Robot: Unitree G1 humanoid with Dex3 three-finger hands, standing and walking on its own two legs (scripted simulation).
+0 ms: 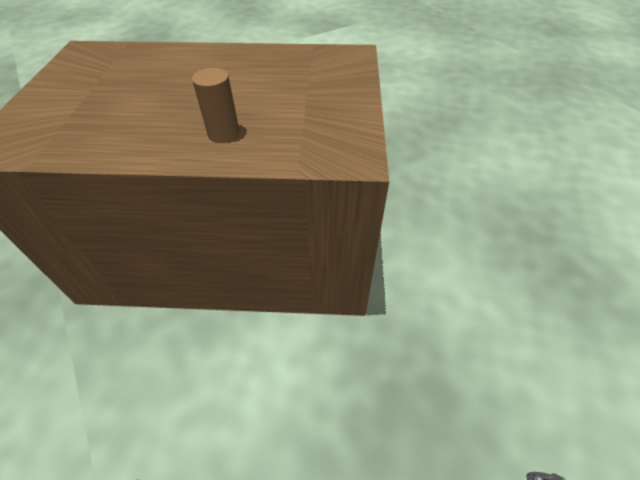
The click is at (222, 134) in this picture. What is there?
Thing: squat round
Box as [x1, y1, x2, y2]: [192, 68, 239, 142]
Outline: 200,70 192,76 192,80 208,137 216,142 229,141 236,137 239,131 227,73 219,68 207,68
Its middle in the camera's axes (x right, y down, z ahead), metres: -0.25 -0.33 +0.95
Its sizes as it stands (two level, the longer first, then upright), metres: 0.083 0.083 0.155
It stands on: a support 0.65 m high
